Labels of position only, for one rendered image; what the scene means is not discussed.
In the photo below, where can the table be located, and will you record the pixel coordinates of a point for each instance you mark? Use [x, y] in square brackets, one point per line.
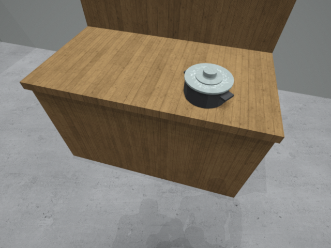
[115, 92]

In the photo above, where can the pot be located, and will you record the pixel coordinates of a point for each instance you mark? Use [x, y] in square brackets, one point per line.
[203, 100]

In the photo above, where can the lid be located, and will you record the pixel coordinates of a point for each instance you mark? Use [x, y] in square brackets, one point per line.
[195, 79]

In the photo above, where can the knob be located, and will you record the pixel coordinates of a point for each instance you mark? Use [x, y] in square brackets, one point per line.
[210, 72]

